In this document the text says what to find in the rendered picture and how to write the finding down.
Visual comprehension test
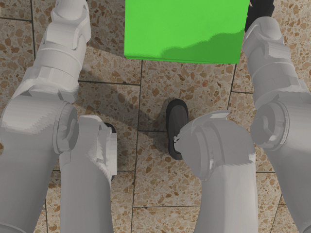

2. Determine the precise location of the robot right forearm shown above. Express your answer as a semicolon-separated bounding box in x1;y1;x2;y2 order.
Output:
242;17;311;110

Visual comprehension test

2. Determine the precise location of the right robot thigh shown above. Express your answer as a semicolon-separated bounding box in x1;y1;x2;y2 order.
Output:
187;120;258;233

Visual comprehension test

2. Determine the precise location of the robot right hand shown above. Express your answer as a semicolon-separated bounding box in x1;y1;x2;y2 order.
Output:
244;0;275;33

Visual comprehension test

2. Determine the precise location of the carton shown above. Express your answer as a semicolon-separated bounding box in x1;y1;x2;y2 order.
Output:
124;0;250;64

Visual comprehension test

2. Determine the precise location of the robot left upper arm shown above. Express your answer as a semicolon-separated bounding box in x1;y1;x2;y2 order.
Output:
0;95;79;233

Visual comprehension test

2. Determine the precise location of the left robot shin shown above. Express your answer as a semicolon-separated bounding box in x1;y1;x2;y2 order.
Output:
59;115;108;171

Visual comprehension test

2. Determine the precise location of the robot left forearm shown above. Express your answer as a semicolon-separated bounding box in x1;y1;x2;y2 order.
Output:
0;0;91;143

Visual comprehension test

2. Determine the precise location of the robot right upper arm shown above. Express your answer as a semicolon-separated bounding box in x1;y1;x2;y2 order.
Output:
250;100;311;233

